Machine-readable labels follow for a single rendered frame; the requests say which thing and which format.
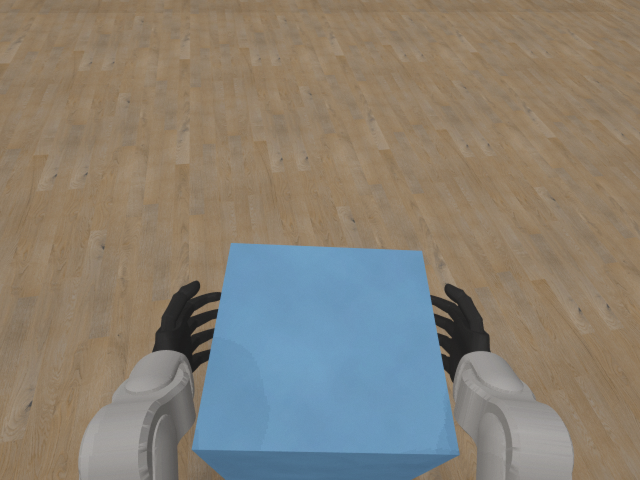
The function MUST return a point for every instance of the carton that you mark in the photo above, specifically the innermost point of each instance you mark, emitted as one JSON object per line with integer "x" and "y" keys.
{"x": 325, "y": 364}

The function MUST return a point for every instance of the robot left forearm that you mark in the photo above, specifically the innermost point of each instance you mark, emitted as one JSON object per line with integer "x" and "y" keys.
{"x": 136, "y": 436}

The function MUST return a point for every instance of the right robot hand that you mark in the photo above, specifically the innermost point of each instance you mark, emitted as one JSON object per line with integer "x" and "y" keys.
{"x": 466, "y": 329}

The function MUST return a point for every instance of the robot right forearm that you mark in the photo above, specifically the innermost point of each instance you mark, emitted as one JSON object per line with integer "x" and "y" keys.
{"x": 517, "y": 437}

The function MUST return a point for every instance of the left robot hand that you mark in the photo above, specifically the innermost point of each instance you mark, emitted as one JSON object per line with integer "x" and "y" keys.
{"x": 177, "y": 325}

